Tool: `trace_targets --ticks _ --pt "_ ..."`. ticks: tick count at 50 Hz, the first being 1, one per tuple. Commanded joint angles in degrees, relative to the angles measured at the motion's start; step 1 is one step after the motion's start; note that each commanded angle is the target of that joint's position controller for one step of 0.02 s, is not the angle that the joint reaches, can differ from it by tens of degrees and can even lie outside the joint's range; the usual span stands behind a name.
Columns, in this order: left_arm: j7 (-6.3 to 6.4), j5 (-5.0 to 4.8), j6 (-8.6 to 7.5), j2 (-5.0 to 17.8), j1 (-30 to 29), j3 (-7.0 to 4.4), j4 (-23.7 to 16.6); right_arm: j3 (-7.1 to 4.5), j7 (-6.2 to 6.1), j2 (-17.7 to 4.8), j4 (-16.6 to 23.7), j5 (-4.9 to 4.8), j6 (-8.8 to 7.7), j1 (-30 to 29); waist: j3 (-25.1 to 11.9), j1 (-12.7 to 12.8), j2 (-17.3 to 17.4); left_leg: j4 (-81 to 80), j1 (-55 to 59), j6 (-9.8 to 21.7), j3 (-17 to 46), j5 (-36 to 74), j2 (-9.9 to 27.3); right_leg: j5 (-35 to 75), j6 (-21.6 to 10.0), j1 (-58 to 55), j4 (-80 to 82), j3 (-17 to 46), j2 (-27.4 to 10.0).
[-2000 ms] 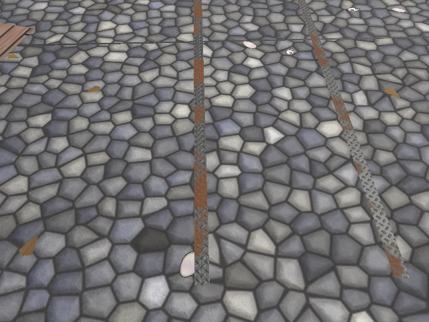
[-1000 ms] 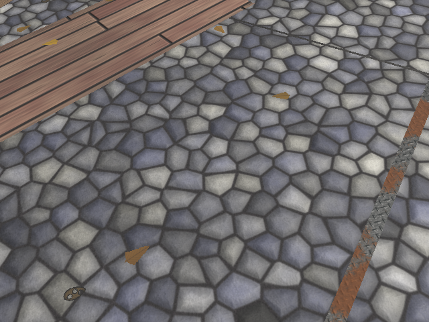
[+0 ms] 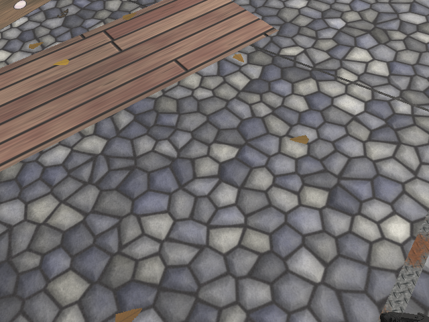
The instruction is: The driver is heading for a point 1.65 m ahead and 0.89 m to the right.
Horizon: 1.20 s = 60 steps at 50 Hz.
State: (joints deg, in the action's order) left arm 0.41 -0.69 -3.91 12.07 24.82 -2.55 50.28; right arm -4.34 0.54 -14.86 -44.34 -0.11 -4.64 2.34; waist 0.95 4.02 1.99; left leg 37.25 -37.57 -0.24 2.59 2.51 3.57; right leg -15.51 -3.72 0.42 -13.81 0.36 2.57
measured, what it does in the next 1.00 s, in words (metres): walks ahead, turning right: left foot, then right foot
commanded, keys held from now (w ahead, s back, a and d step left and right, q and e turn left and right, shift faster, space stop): e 0.80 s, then w+e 0.20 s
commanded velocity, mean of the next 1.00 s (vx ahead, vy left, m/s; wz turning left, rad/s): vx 0.10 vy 0.00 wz -0.52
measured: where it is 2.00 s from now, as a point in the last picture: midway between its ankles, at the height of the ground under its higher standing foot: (371, 320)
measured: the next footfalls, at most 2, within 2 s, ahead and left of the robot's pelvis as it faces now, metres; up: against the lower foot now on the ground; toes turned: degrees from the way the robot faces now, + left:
left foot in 0.14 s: +0.27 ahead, +0.12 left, +0.00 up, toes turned -7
right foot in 0.54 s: +0.16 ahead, -0.13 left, +0.00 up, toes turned -21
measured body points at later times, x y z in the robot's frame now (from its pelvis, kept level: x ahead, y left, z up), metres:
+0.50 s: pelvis +0.13 +0.01 -0.01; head +0.16 -0.02 +0.43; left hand +0.35 +0.24 -0.10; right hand +0.20 -0.30 -0.13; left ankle +0.23 +0.12 -0.75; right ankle +0.14 -0.12 -0.73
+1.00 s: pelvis +0.17 -0.02 -0.01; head +0.19 -0.04 +0.44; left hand +0.45 +0.14 -0.09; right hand +0.15 -0.34 -0.11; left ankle +0.24 +0.09 -0.74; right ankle +0.13 -0.11 -0.75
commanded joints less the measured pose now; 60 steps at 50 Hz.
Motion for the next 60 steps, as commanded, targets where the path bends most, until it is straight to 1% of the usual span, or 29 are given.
trace_targets --ticks 1,4,6,7,8,9,10,12,14,17,20,26,27,28,29,30,32,35,40,44,47,49,50,51,52,53,54,55,60 --pt "1.11 -0.52 0.39 11.47 1.2 -2.94 -2.08 0.29 0.73 -1.4 6.03 -0.24 -1.21 -8.19 2.23 -0.58 -7.87 -7.04 6.48 -0.5 -2.87 4.86 -5.04 35.44 -4.09 5.68 -1.01 6.62 -10.79" --pt "1.57 -0.93 1.02 11.99 -1.37 -3.6 -3.0 -0.72 0.62 -5.16 5.99 0.03 -1.37 -5.45 -0.37 -3.55 -9.38 -10.92 10.91 1.51 -0.02 1.03 -5.25 37.44 -3.17 1.76 -7.75 10.86 -12.32" --pt "1.55 -0.82 1.19 11.68 -4.95 -3.69 -4.97 -2.04 -0.13 -8.87 3.2 0.97 -1.89 4.9 -7.0 -8.61 -8.31 -15.05 25.98 4.59 -0.36 8.45 -4.11 40.79 -0.39 3.43 -19.89 10.26 -8.69" --pt "1.41 0.18 1.06 8.61 -6.46 -2.65 -7.75 -2.55 -0.91 -12.44 2.46 2.61 -1.96 12.84 -16.4 -10.94 -1.97 -9.66 44.53 8.6 8.37 27.98 6.8 23.35 2.01 14.55 -35.55 8.91 -4.17" --pt "1.17 0.69 1.28 2.56 6.3 -1.09 -6.8 -1.84 -0.9 -12.66 2.84 3.23 -1.06 12.53 -25.88 -4.75 13.28 -4.79 60.47 17.91 24.19 50.83 23.19 -29.03 4.53 29.88 -54.61 7.69 3.67" --pt "0.85 -0.57 1.67 8.87 10.72 -2.02 -5.51 -1.54 -0.57 -10.39 4.03 1.43 -0.04 11.33 -31.15 -5.22 11.02 -8.29 58.22 21.31 28.52 35.53 24.13 -27.8 5.45 31.4 -63.11 11.23 0.78" --pt "1.02 -1.86 2.55 12.06 4.09 -3.09 -6.58 -0.84 -0.8 -7.07 5.05 0.37 0.81 6.76 -22.77 -5.53 6.85 -12.47 51.01 19.72 22.5 18.45 20.47 -22.03 6.52 36.86 -64.7 7.58 -2.2" --pt "2.15 -1.15 4.98 12.25 -2.47 -3.83 -7.83 0.57 -1.47 -3.29 4.7 0.37 2.17 0.61 -10.5 -3.89 3.34 -18.12 33.51 15.15 12.54 1.93 13.61 -14.87 8.34 36.0 -60.81 4.62 -5.77" --pt "2.49 -0.8 6.77 9.34 -1.34 -3.47 -8.76 0.07 -1.43 -5.09 3.78 1.77 2.45 -2.5 -5.26 -1.31 6.33 -22.55 19.7 13.78 5.18 -2.27 10.47 -12.24 8.6 28.16 -55.5 2.21 -6.12" --pt "2.38 -0.13 6.61 7.59 -3.55 -2.8 -10.89 -0.81 -1.95 -7.39 2.56 1.6 1.85 -2.51 -6.07 -1.49 4.95 -23.64 19.09 15.28 1.65 1.86 12.12 -8.52 7.7 25.69 -46.6 1.01 -7.4" --pt "1.34 -0.08 6.56 8.48 -6.73 -2.54 -12.69 -1.27 -2.63 -9.14 2.23 0.99 2.6 -3.09 -7.89 -1.84 4.71 -23.9 20.47 14.98 -0.5 -0.13 13.72 -3.02 6.36 22.29 -39.29 0.49 -8.2" --pt "-0.34 0.44 7.2 10.74 -6.97 -3.62 -13.42 -1.6 -2.36 -10.08 0.59 -1.13 4.63 -1.46 -6.61 -0.79 2.7 -15.76 21.37 8.15 -5.33 -13.36 12.63 1.56 1.38 12.48 -21.13 -3.98 -4.56" --pt "-0.06 0.88 7.14 12.49 -5.43 -4.36 -13.13 -1.19 -2.2 -7.97 -0.55 -1.12 5.09 1.18 -4.9 -0.82 -2.06 -8.38 17.84 4.26 -8.19 -19.12 9.6 5.45 -0.83 9.26 -14.63 -0.27 -5.09" --pt "1.09 0.94 7.0 19.04 -5.34 -5.77 -14.63 -0.41 -1.73 -4.72 0.08 0.72 5.37 3.31 -2.84 -3.31 -19.65 10.76 5.14 -2.21 -14.84 -33.26 1.25 21.15 -6.7 4.59 -7.23 20.0 -19.04" --pt "0.76 2.53 5.87 22.27 -6.83 -5.83 -16.7 -0.97 -2.2 -6.76 3.1 1.19 5.05 -2.51 -2.94 -1.32 -21.07 22.21 -2.34 -2.88 -5.28 -40.91 -4.88 20.79 -15.8 9.17 -2.85 31.65 -24.84" --pt "0.32 3.19 4.54 20.01 -8.0 -5.39 -16.84 -1.61 -2.55 -8.61 3.38 0.36 5.04 -4.46 -3.45 -0.92 -14.6 27.27 -3.08 -1.74 -0.79 -37.09 -3.69 15.81 -14.93 9.82 -1.84 28.19 -22.37" --pt "0.57 1.23 3.57 16.23 -13.44 -4.5 -17.57 -2.26 -3.28 -8.99 1.02 0.09 5.43 -0.86 -4.08 -4.1 -9.04 27.18 -2.86 -0.94 1.05 -27.3 -1.89 10.88 -8.44 9.07 -3.74 21.28 -17.3" --pt "1.42 0.83 3.87 13.94 -14.29 -3.34 -18.5 -2.32 -3.09 -8.3 0.35 0.28 5.23 0.83 -6.74 -5.02 -9.29 28.51 1.19 -2.38 1.05 -21.63 -3.16 19.19 -7.8 8.97 -5.29 17.97 -14.61" --pt "2.22 0.39 4.57 14.98 -11.81 -3.96 -18.88 -1.41 -2.61 -6.49 1.22 -0.21 4.74 -1.6 -6.55 -3.07 -9.77 15.07 2.25 -4.23 2.26 -20.55 -4.26 17.99 -8.65 4.74 -6.73 20.27 -13.62" --pt "1.88 0.05 4.92 15.54 -10.85 -4.22 -18.86 -1.39 -0.9 -7.53 1.86 -0.83 3.45 -2.48 -4.62 -1.83 -12.25 4.63 7.83 -3.23 1.59 -22.7 -5.14 -10.48 -9.66 9.56 -2.22 26.2 -12.36" --pt "1.38 -0.15 4.62 15.49 -11.07 -4.11 -18.84 -1.65 0.1 -8.27 1.92 -1.34 1.55 -1.06 -3.79 -2.43 -12.4 -2.42 13.93 -1.29 1.25 -24.52 -5.96 -14.73 -9.48 12.02 -2.28 29.31 -11.39" --pt "1.37 -0.47 4.71 14.76 -12.92 -3.72 -19.08 -1.85 0.45 -7.8 0.67 -1.63 0.4 3.08 -3.54 -5.34 -11.21 -12.0 22.55 0.4 0.29 -19.0 -5.86 -16.55 -7.77 15.63 -4.27 29.53 -9.01" --pt "1.47 -0.49 4.72 13.68 -13.91 -3.37 -19.37 -2.21 0.38 -8.24 -0.57 -1.54 0.07 6.6 -3.59 -7.17 -9.65 -16.72 29.74 1.66 0.2 -15.39 -4.42 -17.3 -5.89 20.03 -7.11 27.98 -6.82" --pt "1.46 -0.43 4.52 10.63 -14.46 -2.5 -19.86 -2.96 0.0 -10.77 -1.97 -0.83 -0.04 12.73 -5.88 -9.14 -4.38 -18.08 41.1 4.3 6.84 -18.18 3.43 -20.53 -2.48 29.37 -17.65 22.96 -3.16" --pt "1.17 -0.67 4.05 6.78 -13.51 -1.46 -21.03 -3.29 -0.39 -14.52 -2.51 0.36 0.17 17.15 -6.57 -8.65 6.92 -22.69 47.1 9.42 23.56 -32.4 14.67 -20.26 0.87 41.21 -34.6 10.78 4.37" --pt "1.03 -0.9 3.17 11.46 -16.2 -2.4 -23.7 -3.7 0.2 -15.82 -2.27 1.37 -0.48 15.27 0.03 -7.86 9.92 -26.72 40.48 14.64 35.02 -41.52 21.03 -17.52 1.3 49.42 -41.92 10.61 0.45" --pt "0.75 -0.92 2.98 14.24 -15.76 -3.24 -22.71 -2.77 -0.2 -12.18 -0.92 0.51 -0.72 11.45 3.7 -6.77 7.76 -27.4 39.16 13.99 30.4 -42.97 18.8 -12.46 2.1 51.73 -45.97 10.77 -2.29" --pt "0.48 -0.72 3.04 14.43 -14.41 -3.59 -21.22 -2.08 -0.71 -9.7 -0.34 -0.31 -0.64 9.66 4.49 -6.23 7.42 -27.34 39.58 11.29 24.38 -38.55 15.31 -8.37 2.99 52.28 -47.63 9.97 -2.99" --pt "-0.82 -0.64 1.48 8.66 -16.1 -2.04 -21.43 -0.99 -1.11 -8.14 -1.85 0.44 -0.98 14.84 3.11 -7.94 3.87 -28.33 38.01 9.75 7.27 -12.59 10.02 4.84 4.66 49.71 -47.94 6.92 -4.68"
